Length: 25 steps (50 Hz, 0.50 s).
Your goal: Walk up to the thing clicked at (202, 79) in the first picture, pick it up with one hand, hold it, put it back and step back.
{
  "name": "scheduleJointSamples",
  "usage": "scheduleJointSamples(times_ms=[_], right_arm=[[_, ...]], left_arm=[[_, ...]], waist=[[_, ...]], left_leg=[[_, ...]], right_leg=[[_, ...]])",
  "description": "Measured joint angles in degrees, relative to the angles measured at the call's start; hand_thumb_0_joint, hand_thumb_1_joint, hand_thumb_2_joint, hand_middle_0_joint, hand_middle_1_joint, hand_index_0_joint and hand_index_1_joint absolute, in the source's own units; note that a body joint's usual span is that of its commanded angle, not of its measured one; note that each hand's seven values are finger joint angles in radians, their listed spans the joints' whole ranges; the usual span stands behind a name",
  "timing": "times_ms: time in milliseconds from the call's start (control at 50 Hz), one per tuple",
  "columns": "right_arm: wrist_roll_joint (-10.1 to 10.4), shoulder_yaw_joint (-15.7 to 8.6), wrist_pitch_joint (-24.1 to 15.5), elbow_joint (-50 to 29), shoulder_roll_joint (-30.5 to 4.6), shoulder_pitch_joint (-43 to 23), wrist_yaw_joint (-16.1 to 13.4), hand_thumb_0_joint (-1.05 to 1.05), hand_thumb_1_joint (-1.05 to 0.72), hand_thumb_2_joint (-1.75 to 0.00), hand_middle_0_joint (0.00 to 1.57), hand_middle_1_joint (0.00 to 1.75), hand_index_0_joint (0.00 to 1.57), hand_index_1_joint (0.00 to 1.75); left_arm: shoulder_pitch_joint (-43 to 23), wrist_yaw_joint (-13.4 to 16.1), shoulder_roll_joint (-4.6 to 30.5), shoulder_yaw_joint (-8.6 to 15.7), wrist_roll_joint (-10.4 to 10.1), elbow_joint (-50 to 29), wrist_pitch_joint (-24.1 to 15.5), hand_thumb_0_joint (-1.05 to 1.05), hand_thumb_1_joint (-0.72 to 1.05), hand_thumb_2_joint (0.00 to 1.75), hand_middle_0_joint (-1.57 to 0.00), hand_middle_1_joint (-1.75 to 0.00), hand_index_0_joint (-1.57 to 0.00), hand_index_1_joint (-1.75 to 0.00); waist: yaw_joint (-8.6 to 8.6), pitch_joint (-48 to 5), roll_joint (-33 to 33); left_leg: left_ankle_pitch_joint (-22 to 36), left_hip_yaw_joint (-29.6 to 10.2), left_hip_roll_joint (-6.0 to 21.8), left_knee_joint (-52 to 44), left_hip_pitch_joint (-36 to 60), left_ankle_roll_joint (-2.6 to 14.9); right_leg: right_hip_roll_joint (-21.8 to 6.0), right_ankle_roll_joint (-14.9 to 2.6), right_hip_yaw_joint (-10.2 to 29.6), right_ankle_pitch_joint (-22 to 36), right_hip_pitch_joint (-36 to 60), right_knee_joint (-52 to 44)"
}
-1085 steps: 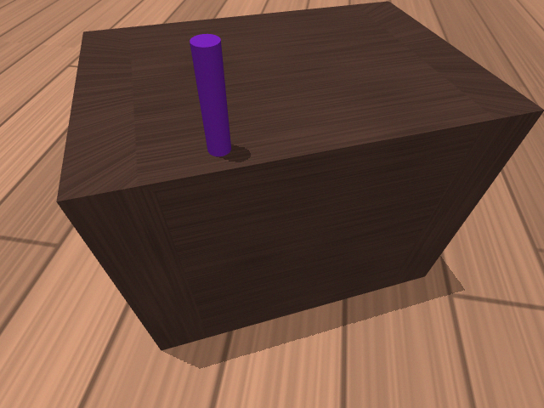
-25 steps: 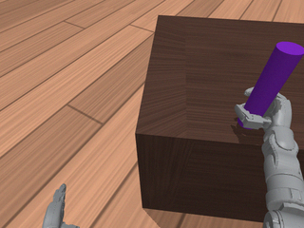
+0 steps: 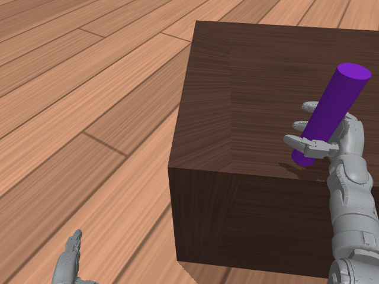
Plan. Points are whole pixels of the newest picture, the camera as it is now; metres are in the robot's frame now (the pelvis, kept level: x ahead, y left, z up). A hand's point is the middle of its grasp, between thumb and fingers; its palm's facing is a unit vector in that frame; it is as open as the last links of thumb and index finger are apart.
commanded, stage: open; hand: right
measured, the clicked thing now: (323, 122) +0.40 -0.22 +0.15
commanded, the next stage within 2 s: withdraw in 0.14 s
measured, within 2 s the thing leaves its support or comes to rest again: neither
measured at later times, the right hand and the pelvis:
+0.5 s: hand (338, 120) +0.40 -0.25 +0.16, palm faces +0.29 +0.96 +0.00, open 14.2 cm; pelvis +0.00 +0.00 +0.00, yaw +0 degrees
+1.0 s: hand out of the picture +0.40 -0.38 +0.23, palm faces +0.52 +0.82 -0.24, open 17.4 cm; pelvis +0.01 +0.00 +0.01, yaw +0 degrees
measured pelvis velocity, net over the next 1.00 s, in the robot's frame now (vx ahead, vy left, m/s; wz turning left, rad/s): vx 0.01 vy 0.00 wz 0.00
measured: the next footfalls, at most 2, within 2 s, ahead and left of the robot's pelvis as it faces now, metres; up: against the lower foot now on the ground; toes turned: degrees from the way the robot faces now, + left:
none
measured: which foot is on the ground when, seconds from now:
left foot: down 0.00-1.00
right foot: down 0.00-1.00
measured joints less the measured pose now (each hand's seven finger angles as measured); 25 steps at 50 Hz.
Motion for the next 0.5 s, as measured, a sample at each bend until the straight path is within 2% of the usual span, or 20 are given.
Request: scheduleJointSamples(times_ms=[320, 420, 500], right_arm=[[-0.12, -0.06, 0.02, -0.07, 0.15, -0.09, -0.51, -0.01, 0.24, -0.29, 0.63, 0.45, 0.63, 0.45], [-0.6, -1.53, 1.13, -2.6, -0.23, 1.05, -1.64, -0.01, 0.26, -0.29, 0.51, 0.39, 0.5, 0.4], [-0.51, -3.4, 2.22, -5.99, -1.94, 1.16, -2.38, -0.01, 0.28, -0.25, 0.41, 0.33, 0.4, 0.33]], left_arm=[[0.43, -0.05, -0.03, -0.2, -0.03, -0.96, 0.49, -0.01, -0.52, 0.05, -0.06, -0.05, -0.06, -0.05], [1.67, 0.1, 0.47, 0.85, 0.0, -5.16, 0.73, -0.01, -0.51, 0.04, -0.06, -0.05, -0.07, -0.05], [3.25, 0.84, 1.76, 1.72, -0.44, -7.21, 0.27, -0.01, -0.51, 0.03, -0.06, -0.05, -0.07, -0.05]], waist=[[-0.04, 0.01, 0.02], [0.21, -0.04, 0.07], [-0.18, -0.59, 0.19]], left_leg=[[-0.07, -0.11, 0.02, 0.3, -0.23, -0.07], [-0.13, -0.22, 0.0, -0.1, 0.88, -0.09], [-0.26, -0.15, -0.08, -0.84, 2.86, -0.05]], right_leg=[[0.02, -0.08, -0.1, -0.13, -0.22, 0.35], [0.0, -0.08, -0.24, -0.21, 0.97, -0.09], [-0.11, -0.04, -0.22, -0.39, 2.9, -0.73]])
